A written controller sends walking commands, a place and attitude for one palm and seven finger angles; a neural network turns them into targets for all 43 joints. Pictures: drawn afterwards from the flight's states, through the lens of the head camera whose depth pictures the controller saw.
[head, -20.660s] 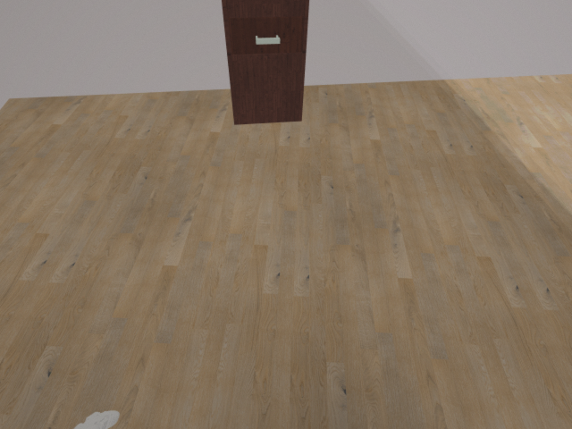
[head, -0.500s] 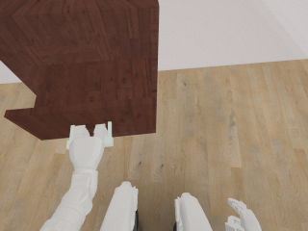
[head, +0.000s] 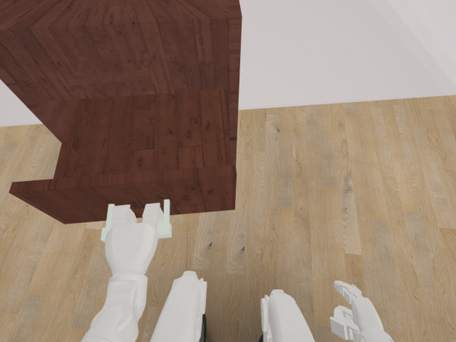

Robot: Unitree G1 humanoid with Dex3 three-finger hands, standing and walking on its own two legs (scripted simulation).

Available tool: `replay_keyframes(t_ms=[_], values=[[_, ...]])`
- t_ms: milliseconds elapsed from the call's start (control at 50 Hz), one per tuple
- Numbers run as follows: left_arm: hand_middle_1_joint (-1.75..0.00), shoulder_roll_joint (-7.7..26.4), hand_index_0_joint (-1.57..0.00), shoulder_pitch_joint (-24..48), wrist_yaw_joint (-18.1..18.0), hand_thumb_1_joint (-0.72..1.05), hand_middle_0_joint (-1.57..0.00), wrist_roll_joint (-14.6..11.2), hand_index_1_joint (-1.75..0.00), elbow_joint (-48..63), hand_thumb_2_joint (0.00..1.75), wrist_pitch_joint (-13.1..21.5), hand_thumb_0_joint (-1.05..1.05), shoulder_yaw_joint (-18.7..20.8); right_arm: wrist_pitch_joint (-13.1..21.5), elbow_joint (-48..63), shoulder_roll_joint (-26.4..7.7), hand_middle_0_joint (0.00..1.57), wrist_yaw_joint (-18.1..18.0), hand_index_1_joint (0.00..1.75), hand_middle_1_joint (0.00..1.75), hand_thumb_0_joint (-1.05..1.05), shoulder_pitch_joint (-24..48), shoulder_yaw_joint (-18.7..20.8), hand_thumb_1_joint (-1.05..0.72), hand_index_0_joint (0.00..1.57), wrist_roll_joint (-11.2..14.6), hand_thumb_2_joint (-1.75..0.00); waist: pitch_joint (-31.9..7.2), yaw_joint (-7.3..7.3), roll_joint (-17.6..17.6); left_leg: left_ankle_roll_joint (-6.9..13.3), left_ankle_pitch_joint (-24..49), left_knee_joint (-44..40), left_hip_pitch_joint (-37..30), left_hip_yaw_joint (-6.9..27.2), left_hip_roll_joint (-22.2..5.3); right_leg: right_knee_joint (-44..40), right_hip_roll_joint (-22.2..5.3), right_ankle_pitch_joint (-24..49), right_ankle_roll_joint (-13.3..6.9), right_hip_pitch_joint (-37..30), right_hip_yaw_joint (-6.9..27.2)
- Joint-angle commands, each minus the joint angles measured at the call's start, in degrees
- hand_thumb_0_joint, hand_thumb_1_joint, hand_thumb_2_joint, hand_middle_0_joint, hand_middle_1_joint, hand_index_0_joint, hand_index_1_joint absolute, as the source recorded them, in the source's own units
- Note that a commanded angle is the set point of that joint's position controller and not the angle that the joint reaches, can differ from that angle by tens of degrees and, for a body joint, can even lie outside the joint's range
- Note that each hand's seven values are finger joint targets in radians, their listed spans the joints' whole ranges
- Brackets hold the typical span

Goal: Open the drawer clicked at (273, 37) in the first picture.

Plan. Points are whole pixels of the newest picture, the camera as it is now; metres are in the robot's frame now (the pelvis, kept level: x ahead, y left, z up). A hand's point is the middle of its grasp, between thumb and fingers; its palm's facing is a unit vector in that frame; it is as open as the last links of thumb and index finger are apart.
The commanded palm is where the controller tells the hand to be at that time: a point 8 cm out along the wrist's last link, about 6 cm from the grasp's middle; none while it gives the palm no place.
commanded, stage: pull the drawer open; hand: left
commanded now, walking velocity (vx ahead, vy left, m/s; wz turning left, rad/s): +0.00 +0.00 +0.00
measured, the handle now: (138, 220) +0.33 +0.21 -0.07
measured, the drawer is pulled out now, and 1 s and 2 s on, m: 0.20 0.27 0.29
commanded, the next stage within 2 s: open the thumb to release the handle in 1.62 s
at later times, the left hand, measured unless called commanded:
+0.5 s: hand (141, 272) +0.24 +0.19 -0.09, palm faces -0.07 -0.09 -0.99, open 5.6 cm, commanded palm +0.21 +0.18 -0.05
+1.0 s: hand (141, 290) +0.21 +0.18 -0.09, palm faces -0.08 -0.10 -0.99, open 5.6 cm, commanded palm +0.17 +0.18 -0.05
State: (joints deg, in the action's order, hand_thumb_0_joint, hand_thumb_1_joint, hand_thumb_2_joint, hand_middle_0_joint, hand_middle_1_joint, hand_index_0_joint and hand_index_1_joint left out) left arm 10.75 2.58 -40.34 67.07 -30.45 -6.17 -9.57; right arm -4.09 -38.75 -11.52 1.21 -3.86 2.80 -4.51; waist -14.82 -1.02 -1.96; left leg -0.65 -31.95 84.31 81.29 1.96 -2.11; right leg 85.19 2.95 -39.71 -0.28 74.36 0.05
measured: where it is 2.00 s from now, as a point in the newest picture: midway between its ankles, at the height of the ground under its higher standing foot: outside the picture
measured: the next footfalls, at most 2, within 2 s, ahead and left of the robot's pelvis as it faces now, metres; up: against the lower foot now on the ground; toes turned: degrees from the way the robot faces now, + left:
none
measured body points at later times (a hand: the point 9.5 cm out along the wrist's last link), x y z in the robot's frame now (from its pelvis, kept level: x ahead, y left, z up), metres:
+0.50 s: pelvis +0.00 +0.00 -0.01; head +0.11 -0.01 +0.43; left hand +0.24 +0.19 -0.04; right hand +0.20 -0.22 -0.14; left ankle +0.06 +0.13 -0.57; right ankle +0.00 -0.12 -0.57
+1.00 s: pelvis -0.01 -0.01 -0.02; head +0.11 -0.02 +0.42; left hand +0.21 +0.18 -0.04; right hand +0.22 -0.22 -0.14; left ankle +0.06 +0.13 -0.57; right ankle +0.00 -0.12 -0.57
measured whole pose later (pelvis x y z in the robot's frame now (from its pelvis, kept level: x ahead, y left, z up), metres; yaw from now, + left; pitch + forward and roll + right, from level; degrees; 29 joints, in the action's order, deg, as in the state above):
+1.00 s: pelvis -0.01 -0.01 -0.02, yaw +0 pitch +28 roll -1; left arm 10.7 -14.3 -39.8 68.1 -16.6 -3.0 -10.7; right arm -3.0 -35.4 -11.5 0.2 -1.9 1.3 -5.1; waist -15.7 -3.1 -2.3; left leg -1.6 -33.0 87.8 82.8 2.5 -2.2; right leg 89.7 3.2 -41.5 -1.3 76.2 -0.4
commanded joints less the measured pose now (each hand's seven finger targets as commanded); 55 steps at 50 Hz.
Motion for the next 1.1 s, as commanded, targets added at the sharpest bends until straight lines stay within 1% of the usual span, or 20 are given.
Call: replay_keyframes(t_ms=[0, 60, 160, 180, 220, 280, 380, 440, 480, 540, 600, 620, 660, 720, 760, 800, 860, 940, 960, 1080], values=[[-1.35, 4.3, -0.4, -2.2, -1.8, 0.9, -0.4, -0.4, -1.35, 9.1, 0.9, 0.1, 0.0, 2.0, 1.9, 6.8, -7.1, 0.2, -0.5, 0.3, 0.3, 0.0, 0.7, 2.3, -0.9, 0.2, 0.2, -0.9, -21.3, -0.59, 2.4, 2.8, 15.0, -7.8, -25.4, -1.1, 2.4, -13.2, 0.3, 23.5, -2.8, -7.3, -1.9], [-1.35, 4.9, -0.4, -4.1, -1.8, 0.9, -0.4, -0.4, -1.35, 9.4, 0.9, 0.4, 0.0, 2.8, 2.1, 7.1, -7.0, 0.2, -0.7, 0.3, 0.3, 0.0, 1.0, 2.2, -0.9, 0.2, 0.1, -0.9, -20.0, -0.68, 3.3, 2.9, 14.1, -7.5, -24.1, -1.2, 2.5, -13.3, 0.3, 23.1, -2.8, -7.6, -1.7], [-1.35, 4.3, -0.4, -5.9, -2.3, 0.9, -0.4, 0.4, -1.35, 11.8, 0.9, 0.8, 0.0, 2.1, 2.2, 7.7, -6.9, 0.2, -0.7, 0.3, 0.3, 0.0, 2.0, 2.0, -0.9, 0.2, -0.2, -0.9, -20.0, -0.91, 1.1, 2.8, 13.5, -7.4, -24.7, -0.9, 2.4, -12.8, 0.3, 21.3, -3.1, -5.8, -2.0], [-1.35, 4.7, -0.4, -6.3, -2.3, 0.9, -0.4, 0.4, -1.35, 11.4, 0.9, 0.6, 0.0, 2.5, 2.1, 7.8, -6.9, 0.2, -0.7, 0.3, 0.3, 0.0, 2.0, 2.0, -0.9, 0.2, -0.1, -0.9, -19.4, -0.88, 2.3, 2.7, 13.0, -7.5, -24.2, -0.9, 2.4, -12.9, 0.3, 20.6, -3.1, -5.9, -2.0], [-1.35, 5.2, -0.4, -7.1, -2.4, 0.9, -0.4, 0.4, -1.35, 12.1, 0.9, 0.4, 0.0, 3.1, 2.3, 7.8, -6.8, 0.2, -0.8, 0.3, 0.3, 0.0, 2.3, 1.9, -0.9, 0.2, -0.3, -0.9, -19.9, -1.24, 2.0, 2.7, 13.3, -7.2, -23.9, -0.7, 2.4, -12.5, 0.4, 21.0, -3.2, -6.0, -1.9], [-1.35, 3.8, -0.4, -8.1, -2.3, 0.9, -0.4, 0.6, -1.35, 13.6, 0.9, 0.3, 0.0, 1.4, 2.3, 8.5, -6.8, 0.2, -0.8, 0.3, 0.3, 0.0, 3.0, 1.8, -0.9, 0.2, -0.1, -0.9, -19.8, -1.14, 1.1, 2.7, 12.5, -7.4, -24.6, -0.7, 2.4, -12.7, 0.3, 19.7, -3.2, -5.1, -1.8], [-1.35, 4.6, -0.4, -10.3, -1.9, 0.9, -0.4, 0.0, -1.35, 14.5, 0.9, 0.3, 0.0, 2.0, 2.5, 8.7, -6.6, 0.2, -1.0, 0.3, 0.3, 0.0, 3.5, 1.7, -0.9, 0.2, 0.0, -0.9, -19.0, -1.27, 3.2, 2.8, 11.4, -7.1, -23.0, -0.8, 2.5, -12.9, 0.3, 19.5, -3.0, -6.1, -1.3], [-1.35, 5.0, -0.4, -12.5, -1.8, 0.9, -0.4, -0.2, -1.35, 15.3, 0.9, 0.6, 0.0, 2.5, 3.0, 8.9, -6.3, 0.2, -1.1, 0.3, 0.3, 0.0, 3.6, 1.4, -0.9, 0.2, -0.1, -0.9, -20.0, -1.91, 3.1, 2.9, 11.7, -6.6, -22.3, -1.0, 2.5, -12.5, 0.1, 20.6, -3.0, -7.0, -1.1], [-1.35, 4.1, -0.4, -13.2, -1.7, 0.9, -0.4, -0.1, -1.35, 15.7, 0.9, 0.9, 0.0, 1.5, 3.0, 9.0, -6.3, 0.2, -1.2, 0.3, 0.3, 0.0, 4.0, 1.4, -0.9, 0.2, -0.2, -0.9, -19.6, -1.5, 3.2, 3.0, 11.4, -6.3, -22.2, -1.0, 2.5, -12.4, 0.1, 20.5, -3.0, -6.4, -1.0], [-1.35, 4.8, -0.4, -12.9, -1.8, 0.9, -0.4, 0.4, -1.35, 16.5, 0.9, 1.3, 0.0, 1.8, 3.1, 9.1, -6.3, 0.2, -1.3, 0.3, 0.3, 0.0, 4.2, 1.3, -0.9, 0.2, -0.2, -0.9, -18.8, -1.38, 2.7, 2.9, 10.8, -6.0, -21.8, -0.9, 2.4, -12.2, 0.1, 19.3, -3.1, -5.3, -0.9], [-1.35, 4.6, -0.4, -15.6, -1.7, 0.9, -0.4, 0.2, -1.35, 17.6, 0.9, 1.6, 0.0, 1.8, 3.2, 9.6, -6.2, 0.2, -1.2, 0.3, 0.3, 0.0, 4.3, 1.2, -0.9, 0.2, -0.2, -0.9, -19.2, -2.0, 2.2, 3.0, 11.1, -6.0, -22.1, -0.9, 2.5, -12.0, 0.2, 19.9, -3.2, -5.6, -0.9], [-1.35, 5.2, -0.4, -17.3, -1.7, 0.9, -0.4, 0.2, -1.35, 17.1, 0.9, 1.5, 0.0, 2.7, 3.3, 9.7, -6.2, 0.2, -1.2, 0.3, 0.3, 0.0, 4.1, 1.2, -0.9, 0.2, -0.3, -0.9, -19.1, -2.31, 3.0, 2.8, 11.9, -5.9, -22.0, -0.6, 2.5, -11.6, 0.4, 20.7, -3.4, -5.8, -1.1], [-1.35, 4.4, -0.4, -18.6, -1.4, 0.9, -0.4, 0.0, -1.35, 18.0, 0.9, 1.7, 0.0, 1.6, 3.2, 10.3, -6.1, 0.2, -1.1, 0.3, 0.3, 0.0, 4.5, 1.0, -0.9, 0.2, -0.3, -0.9, -18.7, -2.32, 2.9, 2.9, 11.1, -5.9, -21.4, -0.8, 2.6, -11.7, 0.2, 20.3, -3.3, -6.2, -0.9], [-1.35, 5.1, -0.4, -17.9, -1.3, 0.9, -0.4, -0.1, -1.35, 18.4, 0.9, 1.8, 0.0, 2.3, 3.3, 10.0, -5.9, 0.2, -1.4, 0.3, 0.3, 0.0, 4.5, 1.0, -0.9, 0.2, -0.3, -0.9, -18.0, -1.9, 3.9, 3.0, 10.4, -5.4, -20.2, -0.8, 2.5, -11.9, 0.2, 20.0, -3.2, -6.2, -0.5], [-1.35, 5.6, -0.4, -18.8, -1.4, 0.9, -0.4, 0.2, -1.35, 18.5, 0.9, 2.3, 0.0, 2.8, 3.3, 10.2, -6.0, 0.2, -1.4, 0.3, 0.3, 0.0, 4.8, 0.9, -0.9, 0.2, -0.3, -0.9, -17.7, -2.29, 3.4, 2.9, 10.0, -5.3, -20.1, -0.9, 2.5, -11.6, 0.2, 19.3, -3.3, -5.7, -0.4], [-1.35, 4.3, -0.4, -19.5, -1.3, 0.9, -0.4, 0.4, -1.35, 19.0, 0.9, 2.4, 0.0, 1.4, 3.4, 10.7, -6.0, 0.2, -1.4, 0.3, 0.3, 0.0, 5.2, 0.8, -0.9, 0.2, -0.3, -0.9, -17.9, -2.02, 3.3, 3.0, 9.7, -5.2, -20.3, -0.8, 2.6, -11.6, 0.1, 18.8, -3.2, -5.2, -0.4], [-1.35, 4.9, -0.4, -21.6, -1.3, 0.9, -0.4, 0.3, -1.35, 19.8, 0.9, 2.9, 0.0, 2.1, 3.6, 10.8, -5.9, 0.2, -1.4, 0.3, 0.3, 0.0, 5.1, 0.8, -0.9, 0.2, -0.4, -0.9, -19.1, -2.72, 2.7, 2.9, 10.8, -5.0, -20.7, -0.7, 2.6, -10.8, 0.2, 20.2, -3.4, -5.5, -0.6], [-1.35, 4.8, -0.4, -22.4, -0.9, 0.9, -0.4, 0.1, -1.35, 20.5, 0.9, 3.0, 0.0, 1.7, 3.6, 11.3, -5.9, 0.2, -1.5, 0.3, 0.3, 0.0, 5.5, 0.5, -0.9, 0.2, -0.4, -0.9, -17.9, -2.32, 4.2, 3.0, 9.6, -4.7, -19.5, -0.8, 2.6, -11.3, 0.0, 19.6, -3.1, -5.8, 0.0], [-1.35, 5.3, -0.4, -23.0, -1.0, 0.9, -0.4, 0.0, -1.35, 21.0, 0.9, 3.3, 0.0, 2.3, 3.7, 11.3, -5.7, 0.2, -1.5, 0.3, 0.3, 0.0, 5.4, 0.6, -0.9, 0.2, -0.4, -0.9, -18.5, -2.81, 3.8, 3.0, 9.9, -4.5, -19.3, -0.8, 2.7, -10.9, 0.1, 20.2, -3.2, -6.2, 0.0], [-1.35, 5.0, -0.4, -26.3, -0.7, 0.9, -0.4, 0.3, -1.35, 21.9, 0.9, 4.5, 0.0, 1.8, 3.8, 12.0, -5.7, 0.2, -1.5, 0.3, 0.3, 0.0, 6.0, 0.2, -0.9, 0.2, -0.6, -0.9, -18.3, -3.01, 3.9, 3.0, 10.2, -3.8, -19.0, -0.7, 2.8, -10.1, 0.1, 21.3, -3.3, -5.6, 0.5]])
